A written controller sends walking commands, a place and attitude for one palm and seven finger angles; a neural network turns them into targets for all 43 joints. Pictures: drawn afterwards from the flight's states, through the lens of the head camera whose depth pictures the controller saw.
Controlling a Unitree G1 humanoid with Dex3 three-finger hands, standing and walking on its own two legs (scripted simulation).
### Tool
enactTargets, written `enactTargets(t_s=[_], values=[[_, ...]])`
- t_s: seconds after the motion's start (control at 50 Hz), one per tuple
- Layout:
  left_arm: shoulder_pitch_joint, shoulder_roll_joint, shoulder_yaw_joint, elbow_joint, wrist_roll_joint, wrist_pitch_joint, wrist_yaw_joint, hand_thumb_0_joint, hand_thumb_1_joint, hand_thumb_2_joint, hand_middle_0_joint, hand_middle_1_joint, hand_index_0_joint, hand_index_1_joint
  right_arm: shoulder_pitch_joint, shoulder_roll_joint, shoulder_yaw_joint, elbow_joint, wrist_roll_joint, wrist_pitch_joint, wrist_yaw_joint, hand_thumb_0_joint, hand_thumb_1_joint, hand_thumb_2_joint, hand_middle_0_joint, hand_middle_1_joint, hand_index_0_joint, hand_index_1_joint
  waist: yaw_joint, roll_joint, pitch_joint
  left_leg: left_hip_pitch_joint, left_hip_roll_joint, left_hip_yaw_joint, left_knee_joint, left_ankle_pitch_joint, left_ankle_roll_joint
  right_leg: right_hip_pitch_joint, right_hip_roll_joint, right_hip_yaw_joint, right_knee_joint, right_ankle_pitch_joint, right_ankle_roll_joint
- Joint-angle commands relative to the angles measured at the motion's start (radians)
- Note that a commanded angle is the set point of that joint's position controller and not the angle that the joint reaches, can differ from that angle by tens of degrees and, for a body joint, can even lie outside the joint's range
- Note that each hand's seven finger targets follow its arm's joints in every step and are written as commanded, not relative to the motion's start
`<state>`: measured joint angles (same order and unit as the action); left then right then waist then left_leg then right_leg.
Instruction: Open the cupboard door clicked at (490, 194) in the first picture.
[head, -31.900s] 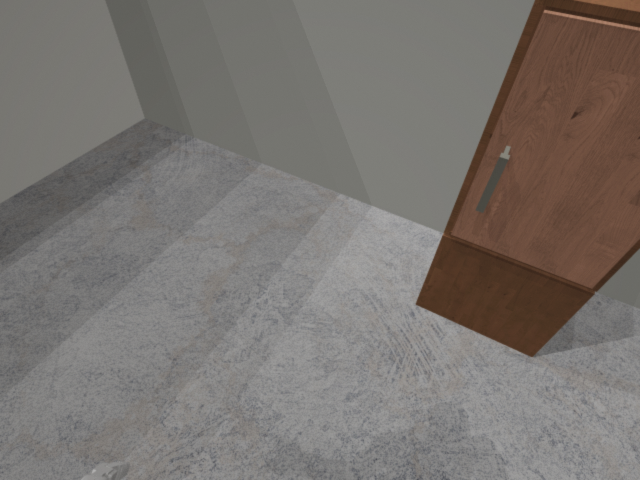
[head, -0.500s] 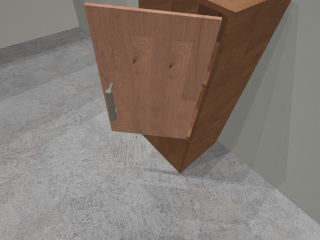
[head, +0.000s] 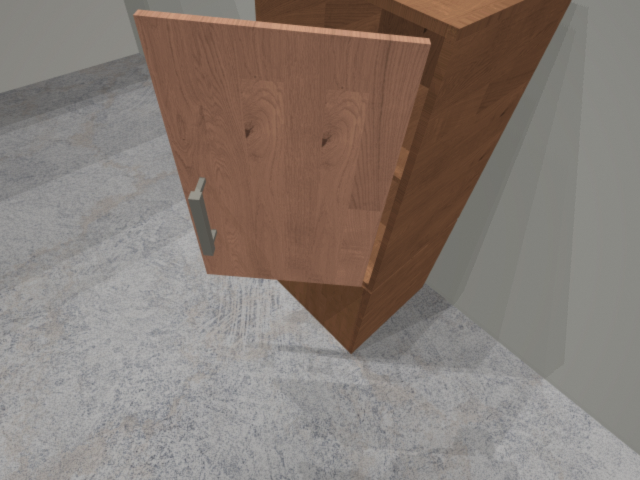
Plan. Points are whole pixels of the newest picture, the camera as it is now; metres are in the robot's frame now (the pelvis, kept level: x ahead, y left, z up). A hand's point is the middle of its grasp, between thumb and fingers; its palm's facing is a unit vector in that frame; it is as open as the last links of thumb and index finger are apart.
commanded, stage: come to a stop and stand still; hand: left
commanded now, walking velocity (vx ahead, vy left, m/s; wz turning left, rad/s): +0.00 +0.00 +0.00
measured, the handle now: (205, 218) +0.56 +0.25 -0.10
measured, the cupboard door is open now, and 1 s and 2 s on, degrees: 43 43 43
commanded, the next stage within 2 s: look again from close up in 1.54 s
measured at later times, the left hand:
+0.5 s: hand out of the picture -0.01 +0.17 -0.16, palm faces -0.01 -0.97 -0.26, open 7.4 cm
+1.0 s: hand out of the picture +0.01 +0.13 -0.16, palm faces +0.02 -0.97 -0.22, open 7.3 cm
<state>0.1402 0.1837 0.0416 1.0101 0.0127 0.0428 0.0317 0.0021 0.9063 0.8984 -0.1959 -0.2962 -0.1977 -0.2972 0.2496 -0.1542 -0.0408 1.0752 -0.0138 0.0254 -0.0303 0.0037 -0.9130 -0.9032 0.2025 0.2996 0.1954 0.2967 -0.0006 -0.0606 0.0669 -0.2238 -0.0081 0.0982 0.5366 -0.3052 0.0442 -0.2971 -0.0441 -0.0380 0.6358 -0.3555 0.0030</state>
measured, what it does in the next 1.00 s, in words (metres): stands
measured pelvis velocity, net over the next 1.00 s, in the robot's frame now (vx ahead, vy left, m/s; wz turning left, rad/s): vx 0.00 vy -0.05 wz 0.00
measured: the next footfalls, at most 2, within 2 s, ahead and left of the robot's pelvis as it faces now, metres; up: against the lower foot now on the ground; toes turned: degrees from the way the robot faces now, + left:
none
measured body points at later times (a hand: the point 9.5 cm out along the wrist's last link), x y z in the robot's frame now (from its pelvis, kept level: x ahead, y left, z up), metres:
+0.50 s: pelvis -0.03 -0.02 +0.00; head -0.02 -0.05 +0.45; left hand -0.01 +0.22 -0.14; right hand +0.01 -0.25 -0.16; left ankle -0.01 +0.09 -0.73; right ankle -0.03 -0.14 -0.73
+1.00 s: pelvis +0.00 -0.05 +0.01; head +0.02 -0.06 +0.46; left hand +0.01 +0.18 -0.14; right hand -0.01 -0.26 -0.16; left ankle -0.01 +0.09 -0.73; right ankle -0.03 -0.14 -0.73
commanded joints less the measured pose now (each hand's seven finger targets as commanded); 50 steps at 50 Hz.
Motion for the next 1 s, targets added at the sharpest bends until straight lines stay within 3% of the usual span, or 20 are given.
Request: enactTargets(t_s=[0.0, 0.02, 0.04, 0.06, 0.08, 0.1, 0.12, 0.14, 0.16, 0.2, 0.26, 0.32, 0.4, 0.46, 0.56, 0.6, 0.74, 0.98], values=[[0.050, 0.065, 0.011, -0.036, 0.000, 0.001, 0.002, 0.000, 0.900, 0.900, -0.200, -0.300, -0.200, -0.300, 0.019, -0.138, -0.011, -0.051, -0.013, -0.026, -0.024, 0.000, -0.900, -0.900, 0.200, 0.300, 0.200, 0.300, 0.019, 0.221, -0.011, -0.043, 0.275, -0.243, -0.234, 0.491, 0.121, 0.019, -0.001, 0.042, 0.134, -0.136, -0.010], [0.182, 0.089, -0.012, 0.009, -0.010, -0.023, 0.037, 0.000, 0.900, 0.900, -0.200, -0.300, -0.200, -0.300, -0.088, -0.212, -0.026, -0.114, 0.013, -0.035, -0.006, 0.000, -0.900, -0.900, 0.200, 0.300, 0.200, 0.300, 0.053, 0.327, -0.077, 0.024, 0.267, -0.179, 0.011, 0.750, 0.075, -0.041, -0.058, 0.087, 0.058, -0.011, -0.034], [0.161, 0.124, -0.004, -0.047, -0.001, -0.042, 0.033, 0.000, 0.900, 0.900, -0.200, -0.300, -0.200, -0.300, -0.057, -0.122, -0.014, -0.158, 0.000, -0.030, 0.007, 0.000, -0.900, -0.900, 0.200, 0.300, 0.200, 0.300, 0.054, 0.237, -0.089, -0.038, 0.179, -0.130, 0.041, 0.443, 0.034, 0.009, -0.047, 0.102, -0.091, 0.109, -0.046], [0.135, 0.127, 0.001, -0.044, 0.002, -0.056, 0.026, 0.000, 0.900, 0.900, -0.200, -0.300, -0.200, -0.300, -0.029, -0.092, -0.008, -0.164, -0.001, -0.033, 0.007, 0.000, -0.900, -0.900, 0.200, 0.300, 0.200, 0.300, 0.022, 0.208, -0.094, -0.016, 0.122, -0.089, 0.060, 0.302, -0.006, 0.006, -0.101, 0.192, -0.131, 0.251, -0.076], [0.096, 0.147, -0.005, -0.048, 0.006, -0.073, 0.020, 0.000, 0.900, 0.900, -0.200, -0.300, -0.200, -0.300, 0.029, -0.060, 0.005, -0.163, -0.004, -0.033, 0.008, 0.000, -0.900, -0.900, 0.200, 0.300, 0.200, 0.300, -0.014, 0.085, -0.119, -0.017, 0.095, -0.071, 0.056, 0.190, -0.025, 0.038, -0.143, 0.222, -0.146, 0.391, -0.092], [0.077, 0.150, -0.011, -0.060, 0.008, -0.075, 0.019, 0.000, 0.900, 0.900, -0.200, -0.300, -0.200, -0.300, 0.092, -0.066, 0.003, -0.160, 0.000, -0.042, 0.011, 0.000, -0.900, -0.900, 0.200, 0.300, 0.200, 0.300, -0.044, 0.065, -0.159, 0.030, 0.077, -0.082, 0.004, 0.166, -0.030, 0.041, -0.141, 0.189, -0.114, 0.437, -0.100], [0.065, 0.138, -0.016, -0.071, 0.008, -0.063, 0.016, 0.000, 0.900, 0.900, -0.200, -0.300, -0.200, -0.300, 0.101, -0.084, -0.003, -0.159, 0.001, -0.052, 0.015, 0.000, -0.900, -0.900, 0.200, 0.300, 0.200, 0.300, -0.043, 0.144, -0.168, 0.070, 0.101, -0.134, -0.066, 0.254, -0.019, 0.020, -0.076, 0.127, -0.068, 0.304, -0.069], [0.081, 0.119, -0.013, -0.069, 0.008, -0.053, 0.016, 0.000, 0.900, 0.900, -0.200, -0.300, -0.200, -0.300, 0.090, -0.129, -0.010, -0.160, -0.003, -0.055, 0.014, 0.000, -0.900, -0.900, 0.200, 0.300, 0.200, 0.300, -0.027, 0.164, -0.170, 0.076, 0.169, -0.184, -0.074, 0.421, 0.012, 0.022, -0.010, 0.059, -0.025, 0.180, -0.029], [0.107, 0.093, -0.017, -0.059, 0.004, -0.048, 0.018, 0.000, 0.900, 0.900, -0.200, -0.300, -0.200, -0.300, 0.067, -0.158, -0.014, -0.161, -0.002, -0.051, 0.007, 0.000, -0.900, -0.900, 0.200, 0.300, 0.200, 0.300, -0.010, 0.131, -0.159, 0.079, 0.210, -0.206, -0.082, 0.470, 0.043, 0.016, 0.015, 0.030, -0.022, 0.080, -0.013], [0.117, 0.079, -0.022, -0.046, 0.004, -0.045, 0.014, 0.000, 0.900, 0.900, -0.200, -0.300, -0.200, -0.300, 0.034, -0.152, -0.014, -0.176, -0.004, -0.051, 0.002, 0.000, -0.900, -0.900, 0.200, 0.300, 0.200, 0.300, 0.003, 0.066, -0.097, 0.037, 0.189, -0.181, -0.097, 0.390, 0.049, 0.018, 0.007, 0.042, -0.066, 0.064, -0.015], [0.115, 0.091, -0.028, -0.039, 0.007, -0.044, 0.006, 0.000, 0.900, 0.900, -0.200, -0.300, -0.200, -0.300, 0.013, -0.130, -0.005, -0.178, -0.003, -0.041, 0.010, 0.000, -0.900, -0.900, 0.200, 0.300, 0.200, 0.300, -0.007, 0.005, 0.012, -0.034, 0.122, -0.142, -0.143, 0.025, 0.010, -0.033, -0.029, 0.116, -0.161, 0.053, -0.032], [0.124, 0.109, -0.030, -0.037, 0.007, -0.049, 0.002, 0.000, 0.900, 0.900, -0.200, -0.300, -0.200, -0.300, 0.019, -0.128, -0.001, -0.162, -0.005, -0.038, 0.016, 0.000, -0.900, -0.900, 0.200, 0.300, 0.200, 0.300, -0.013, 0.025, 0.036, -0.027, 0.098, -0.131, -0.163, -0.071, 0.002, -0.070, -0.038, 0.147, -0.211, -0.025, -0.040], [0.135, 0.117, -0.030, -0.032, 0.007, -0.054, -0.001, 0.000, 0.900, 0.900, -0.200, -0.300, -0.200, -0.300, 0.041, -0.128, 0.005, -0.139, -0.006, -0.039, 0.019, 0.000, -0.900, -0.900, 0.200, 0.300, 0.200, 0.300, -0.016, 0.024, 0.029, -0.006, 0.095, -0.123, -0.175, -0.071, -0.004, -0.081, -0.040, 0.153, -0.247, -0.069, -0.040], [0.144, 0.115, -0.030, -0.021, 0.005, -0.059, -0.002, 0.000, 0.900, 0.900, -0.200, -0.300, -0.200, -0.300, 0.052, -0.124, 0.011, -0.121, -0.005, -0.044, 0.018, 0.000, -0.900, -0.900, 0.200, 0.300, 0.200, 0.300, -0.016, 0.010, 0.014, 0.009, 0.094, -0.116, -0.173, -0.033, -0.008, -0.070, -0.046, 0.157, -0.260, -0.052, -0.041], [0.157, 0.107, -0.030, 0.002, 0.000, -0.067, -0.003, 0.000, 0.900, 0.900, -0.200, -0.300, -0.200, -0.300, 0.072, -0.115, 0.020, -0.082, -0.003, -0.056, 0.014, 0.000, -0.900, -0.900, 0.200, 0.300, 0.200, 0.300, -0.009, 0.051, -0.025, 0.026, 0.100, -0.109, -0.176, 0.056, -0.013, -0.012, -0.051, 0.148, -0.252, 0.047, -0.045], [0.162, 0.105, -0.029, 0.012, 0.000, -0.071, -0.002, 0.000, 0.900, 0.900, -0.200, -0.300, -0.200, -0.300, 0.076, -0.109, 0.024, -0.064, -0.002, -0.057, 0.013, 0.000, -0.900, -0.900, 0.200, 0.300, 0.200, 0.300, -0.005, 0.034, -0.034, 0.026, 0.100, -0.104, -0.167, 0.091, -0.015, 0.015, -0.056, 0.145, -0.253, 0.087, -0.045], [0.169, 0.091, -0.031, 0.049, -0.003, -0.073, -0.001, 0.000, 0.900, 0.900, -0.200, -0.300, -0.200, -0.300, 0.098, -0.089, 0.031, -0.010, -0.001, -0.058, 0.007, 0.000, -0.900, -0.900, 0.200, 0.300, 0.200, 0.300, -0.002, 0.063, -0.025, 0.036, 0.105, -0.098, -0.164, 0.147, -0.022, 0.044, -0.056, 0.133, -0.253, 0.164, -0.050], [0.177, 0.079, -0.029, 0.073, -0.002, -0.076, 0.003, 0.000, 0.900, 0.900, -0.200, -0.300, -0.200, -0.300, 0.097, -0.073, 0.030, 0.024, 0.000, -0.055, -0.002, 0.000, -0.900, -0.900, 0.200, 0.300, 0.200, 0.300, -0.001, 0.051, -0.022, 0.066, 0.113, -0.086, -0.150, 0.221, -0.030, 0.078, -0.054, 0.116, -0.245, 0.313, -0.051]])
